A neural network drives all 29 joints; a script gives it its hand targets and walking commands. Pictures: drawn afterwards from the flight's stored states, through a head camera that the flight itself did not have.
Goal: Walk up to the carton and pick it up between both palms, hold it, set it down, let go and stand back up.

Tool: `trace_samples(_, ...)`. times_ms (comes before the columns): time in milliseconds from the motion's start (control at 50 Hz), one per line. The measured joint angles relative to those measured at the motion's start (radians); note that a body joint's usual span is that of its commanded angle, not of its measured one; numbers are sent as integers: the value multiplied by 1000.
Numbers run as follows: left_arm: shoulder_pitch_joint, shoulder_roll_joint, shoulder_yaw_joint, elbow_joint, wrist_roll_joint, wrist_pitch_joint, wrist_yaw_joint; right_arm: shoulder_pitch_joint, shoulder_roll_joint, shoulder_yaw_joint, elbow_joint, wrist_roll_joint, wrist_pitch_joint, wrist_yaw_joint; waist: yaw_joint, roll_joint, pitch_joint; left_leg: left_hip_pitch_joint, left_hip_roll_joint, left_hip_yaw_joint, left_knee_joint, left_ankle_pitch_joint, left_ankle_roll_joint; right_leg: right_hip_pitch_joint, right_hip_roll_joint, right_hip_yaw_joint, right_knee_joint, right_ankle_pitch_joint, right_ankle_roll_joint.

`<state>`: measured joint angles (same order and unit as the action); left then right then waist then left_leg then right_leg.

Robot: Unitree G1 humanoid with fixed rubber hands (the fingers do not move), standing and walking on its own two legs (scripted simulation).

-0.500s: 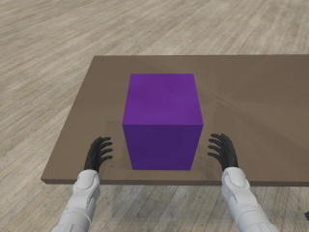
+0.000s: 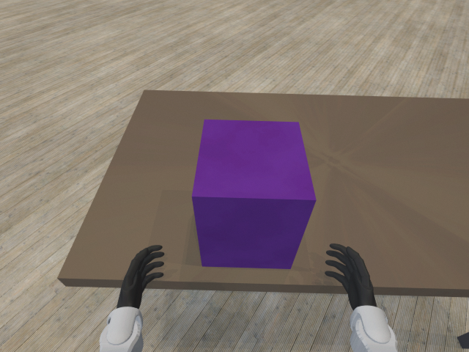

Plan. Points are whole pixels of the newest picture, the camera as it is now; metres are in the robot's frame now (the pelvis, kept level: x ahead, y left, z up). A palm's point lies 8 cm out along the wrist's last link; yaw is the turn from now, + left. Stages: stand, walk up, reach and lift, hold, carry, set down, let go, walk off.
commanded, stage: set down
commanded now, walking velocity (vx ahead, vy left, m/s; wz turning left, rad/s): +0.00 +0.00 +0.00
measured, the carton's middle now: (248, 196) +0.44 +0.01 +0.00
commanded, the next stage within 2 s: let go in 1.18 s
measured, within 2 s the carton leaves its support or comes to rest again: neither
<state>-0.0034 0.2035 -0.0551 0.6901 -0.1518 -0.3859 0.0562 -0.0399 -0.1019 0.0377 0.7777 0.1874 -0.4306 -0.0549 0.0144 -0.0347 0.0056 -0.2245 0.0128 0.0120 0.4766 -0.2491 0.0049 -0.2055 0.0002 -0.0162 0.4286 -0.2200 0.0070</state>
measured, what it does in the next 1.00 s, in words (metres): stands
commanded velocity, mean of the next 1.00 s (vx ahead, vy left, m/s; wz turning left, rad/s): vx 0.00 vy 0.00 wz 0.00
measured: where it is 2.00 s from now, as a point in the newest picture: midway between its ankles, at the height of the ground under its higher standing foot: outside the picture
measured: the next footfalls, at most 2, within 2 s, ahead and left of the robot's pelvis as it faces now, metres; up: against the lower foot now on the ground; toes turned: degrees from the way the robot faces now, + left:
none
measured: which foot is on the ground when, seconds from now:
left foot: down 0.00-1.00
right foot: down 0.00-1.00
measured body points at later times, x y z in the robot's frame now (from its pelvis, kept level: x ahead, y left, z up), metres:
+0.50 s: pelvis +0.01 +0.00 +0.00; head +0.01 +0.02 +0.45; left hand +0.21 +0.22 -0.06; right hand +0.21 -0.20 -0.06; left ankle +0.00 +0.11 -0.74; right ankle +0.00 -0.13 -0.74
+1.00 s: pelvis +0.02 -0.01 +0.01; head +0.02 +0.01 +0.45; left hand +0.18 +0.22 -0.08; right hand +0.19 -0.22 -0.07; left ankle +0.00 +0.11 -0.74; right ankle +0.00 -0.13 -0.74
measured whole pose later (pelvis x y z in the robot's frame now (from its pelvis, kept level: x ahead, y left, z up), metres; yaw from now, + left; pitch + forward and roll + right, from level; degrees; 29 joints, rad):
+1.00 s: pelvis +0.02 -0.01 +0.01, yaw -1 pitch -4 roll +0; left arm 0.25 0.22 -0.03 0.50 -0.05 0.00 0.01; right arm 0.21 -0.15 0.00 0.70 0.06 -0.26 -0.01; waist 0.05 -0.02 0.08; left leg -0.05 0.02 0.03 0.36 -0.24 -0.01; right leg -0.05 0.01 0.01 0.34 -0.21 0.00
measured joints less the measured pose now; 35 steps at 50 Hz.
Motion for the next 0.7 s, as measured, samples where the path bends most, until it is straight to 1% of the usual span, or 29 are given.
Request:
trace_samples(60,42,-10,6,-21,17,5,-7,35,0,7,9,-4,-18,2,0,4,11,23,-2,-1,-5,-4,2,25,-1,0,-8,-3,2)
trace_samples(120,87,-15,5,-44,28,14,-3,73,3,6,10,-13,-33,11,1,7,19,45,-4,1,-12,-7,4,46,-3,3,-14,-5,3)
trace_samples(200,138,-16,-3,-74,32,33,1,113,5,-3,6,-21,-33,19,2,13,29,64,-5,4,-16,-11,5,63,-4,7,-16,-9,5)
trace_samples(240,151,-12,-5,-70,40,40,-3,126,2,-5,12,-32,-29,20,0,15,35,72,-6,4,-18,-12,5,70,-4,7,-15,-12,5)
trace_samples(320,165,-1,-11,-86,27,52,2,153,-2,-15,-9,-35,-27,28,13,13,46,76,-4,9,-16,-15,4,68,-2,14,-8,-16,4)
trace_samples(400,166,18,-17,-91,15,47,4,160,-10,-14,-14,-41,-28,39,16,8,39,73,-3,10,-18,-16,2,62,-1,15,-4,-19,2)
trace_samples(500,170,24,0,-65,44,117,-17,151,-26,-5,15,-51,7,32,8,8,47,108,-2,11,-35,-15,1,95,1,17,-20,-19,1)
trace_samples(540,193,25,4,-91,46,141,-17,166,-25,-11,7,-51,15,34,8,7,44,119,-1,12,-45,-15,0,106,2,18,-28,-19,0)
trace_samples(640,227,29,-2,-147,54,182,-16,209,-27,-14,-19,-62,38,45,22,8,37,143,3,16,-61,-17,-3,128,6,22,-45,-19,-3)
trace_samples(700,235,27,-1,-159,65,218,-20,215,-35,-10,-21,-70,58,50,22,13,41,159,4,14,-69,-16,-4,146,7,20,-56,-17,-4)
